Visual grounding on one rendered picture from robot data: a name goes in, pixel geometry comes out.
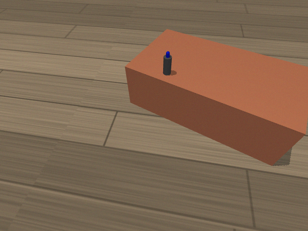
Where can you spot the bottle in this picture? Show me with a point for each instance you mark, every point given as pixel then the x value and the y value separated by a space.
pixel 167 64

